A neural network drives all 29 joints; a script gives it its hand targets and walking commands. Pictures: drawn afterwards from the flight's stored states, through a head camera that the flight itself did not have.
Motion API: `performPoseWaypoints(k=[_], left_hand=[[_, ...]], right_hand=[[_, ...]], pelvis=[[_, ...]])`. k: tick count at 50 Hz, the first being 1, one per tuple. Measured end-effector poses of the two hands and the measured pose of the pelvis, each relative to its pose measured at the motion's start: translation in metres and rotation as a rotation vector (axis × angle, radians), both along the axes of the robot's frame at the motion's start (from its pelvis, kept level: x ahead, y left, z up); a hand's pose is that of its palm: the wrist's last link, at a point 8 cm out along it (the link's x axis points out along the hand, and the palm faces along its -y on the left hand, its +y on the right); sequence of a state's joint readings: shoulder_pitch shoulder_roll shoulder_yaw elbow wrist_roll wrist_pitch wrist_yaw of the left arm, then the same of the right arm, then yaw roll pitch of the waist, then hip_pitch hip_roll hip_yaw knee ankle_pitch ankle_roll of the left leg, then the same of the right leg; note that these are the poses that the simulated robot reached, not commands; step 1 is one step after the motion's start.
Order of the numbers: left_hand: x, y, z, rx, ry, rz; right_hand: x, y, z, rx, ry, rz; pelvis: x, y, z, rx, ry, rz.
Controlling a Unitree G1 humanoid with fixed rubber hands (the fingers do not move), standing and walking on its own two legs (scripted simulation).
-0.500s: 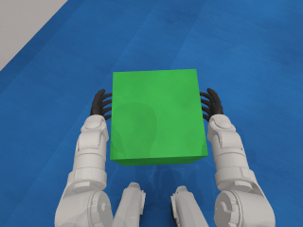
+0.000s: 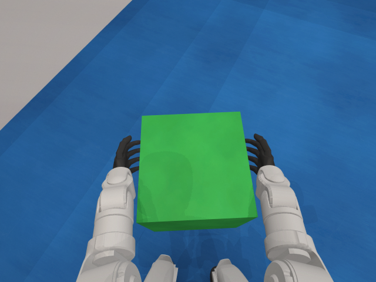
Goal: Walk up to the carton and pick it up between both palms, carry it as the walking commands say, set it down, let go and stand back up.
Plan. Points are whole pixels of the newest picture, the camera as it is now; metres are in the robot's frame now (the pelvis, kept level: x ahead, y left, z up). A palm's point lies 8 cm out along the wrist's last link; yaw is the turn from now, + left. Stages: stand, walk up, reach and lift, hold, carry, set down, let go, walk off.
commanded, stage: reach and lift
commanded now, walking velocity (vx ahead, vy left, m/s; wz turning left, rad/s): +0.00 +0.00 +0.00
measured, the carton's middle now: (193, 176) +0.37 +0.02 -0.12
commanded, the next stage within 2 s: none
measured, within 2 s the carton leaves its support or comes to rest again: neither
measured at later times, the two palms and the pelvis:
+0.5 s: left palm (112, 168) +0.34 +0.17 +0.03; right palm (276, 166) +0.35 -0.14 +0.03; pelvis +0.02 +0.00 +0.04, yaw +0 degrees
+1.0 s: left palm (102, 169) +0.31 +0.17 +0.09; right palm (294, 167) +0.32 -0.15 +0.09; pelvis +0.03 +0.00 +0.06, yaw +0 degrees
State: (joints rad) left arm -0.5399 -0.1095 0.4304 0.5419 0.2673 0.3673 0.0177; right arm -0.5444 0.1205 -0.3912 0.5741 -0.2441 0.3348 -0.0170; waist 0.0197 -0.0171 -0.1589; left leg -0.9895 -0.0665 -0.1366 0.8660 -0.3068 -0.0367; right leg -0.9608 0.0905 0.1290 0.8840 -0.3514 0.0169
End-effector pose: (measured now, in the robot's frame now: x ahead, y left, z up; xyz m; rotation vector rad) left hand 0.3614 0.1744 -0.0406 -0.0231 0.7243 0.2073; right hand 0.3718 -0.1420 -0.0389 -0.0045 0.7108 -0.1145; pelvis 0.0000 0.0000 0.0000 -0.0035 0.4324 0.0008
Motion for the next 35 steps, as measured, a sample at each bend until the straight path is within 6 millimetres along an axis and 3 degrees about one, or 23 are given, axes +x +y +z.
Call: performPoseWaypoints(k=[18,35], left_hand=[[-0.016,0.0,0.049,0.004,-0.01,0.003],[-0.034,-0.001,0.095,0.008,-0.031,-0.001]], right_hand=[[-0.016,0.0,0.048,-0.005,-0.007,0.004],[-0.034,-0.001,0.095,-0.014,-0.027,0.01]], pelvis=[[0.011,0.003,0.034,0.003,-0.134,-0.004],[0.021,0.003,0.054,0.003,-0.311,-0.006]])
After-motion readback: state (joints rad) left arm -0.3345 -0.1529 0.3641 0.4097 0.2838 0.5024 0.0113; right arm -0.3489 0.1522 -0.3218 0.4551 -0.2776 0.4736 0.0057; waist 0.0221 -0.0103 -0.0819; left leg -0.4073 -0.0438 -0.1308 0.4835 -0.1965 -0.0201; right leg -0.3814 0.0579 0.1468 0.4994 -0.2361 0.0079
